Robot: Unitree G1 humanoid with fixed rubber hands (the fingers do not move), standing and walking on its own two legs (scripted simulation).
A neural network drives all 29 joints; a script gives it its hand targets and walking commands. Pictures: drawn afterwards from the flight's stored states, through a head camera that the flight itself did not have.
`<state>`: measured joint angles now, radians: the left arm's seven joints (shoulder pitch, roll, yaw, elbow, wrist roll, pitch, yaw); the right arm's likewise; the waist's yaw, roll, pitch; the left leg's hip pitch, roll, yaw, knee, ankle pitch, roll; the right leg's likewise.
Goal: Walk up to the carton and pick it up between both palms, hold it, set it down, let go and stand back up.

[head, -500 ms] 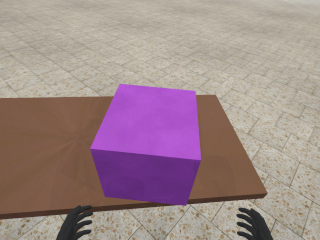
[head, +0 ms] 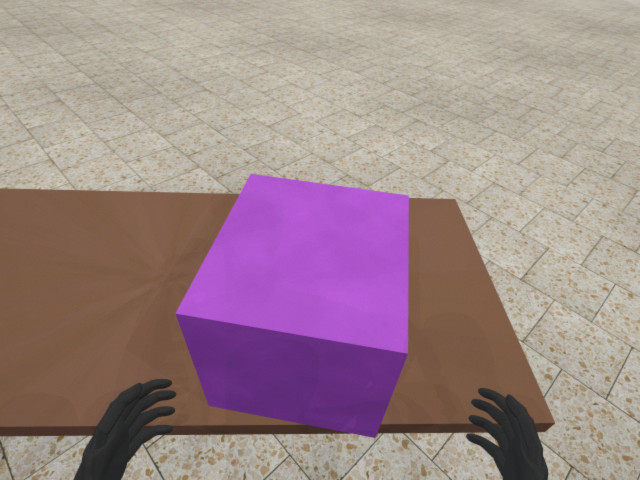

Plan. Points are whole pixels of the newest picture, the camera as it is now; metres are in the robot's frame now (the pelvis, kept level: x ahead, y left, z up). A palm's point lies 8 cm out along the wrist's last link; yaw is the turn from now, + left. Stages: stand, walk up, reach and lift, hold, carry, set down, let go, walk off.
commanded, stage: reach and lift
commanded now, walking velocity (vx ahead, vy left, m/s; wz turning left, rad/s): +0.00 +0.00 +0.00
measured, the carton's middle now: (310, 299) +0.38 +0.04 +0.02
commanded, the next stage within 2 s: none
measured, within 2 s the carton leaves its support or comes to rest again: neither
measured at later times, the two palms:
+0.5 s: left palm (125, 364) +0.23 +0.23 +0.08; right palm (526, 399) +0.22 -0.21 +0.06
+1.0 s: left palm (154, 281) +0.32 +0.22 +0.11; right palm (535, 335) +0.28 -0.22 +0.11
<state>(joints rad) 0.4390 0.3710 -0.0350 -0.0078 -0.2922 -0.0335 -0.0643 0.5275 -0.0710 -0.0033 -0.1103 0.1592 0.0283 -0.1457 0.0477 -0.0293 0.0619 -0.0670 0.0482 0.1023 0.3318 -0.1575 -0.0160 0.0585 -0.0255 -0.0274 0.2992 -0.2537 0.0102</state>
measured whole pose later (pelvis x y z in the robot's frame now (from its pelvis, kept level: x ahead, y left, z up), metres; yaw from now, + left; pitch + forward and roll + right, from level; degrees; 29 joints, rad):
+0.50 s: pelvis +0.02 -0.01 +0.00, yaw +0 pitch -3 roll +0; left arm 0.26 0.40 0.08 -0.22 -0.32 0.20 -0.11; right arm 0.38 -0.16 0.02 -0.29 0.23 0.15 -0.23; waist 0.04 -0.02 0.07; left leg -0.09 0.06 0.11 0.30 -0.16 -0.03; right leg 0.04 -0.01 -0.02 0.26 -0.25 0.00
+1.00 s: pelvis +0.00 +0.00 +0.00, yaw -2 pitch -1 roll +0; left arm -0.20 0.40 0.14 -0.04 -0.30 0.46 -0.08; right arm -0.07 -0.23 -0.04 -0.14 0.29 0.37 -0.23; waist -0.02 -0.05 0.07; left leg -0.14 0.06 0.13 0.29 -0.12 -0.02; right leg -0.05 -0.01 0.00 0.30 -0.22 0.01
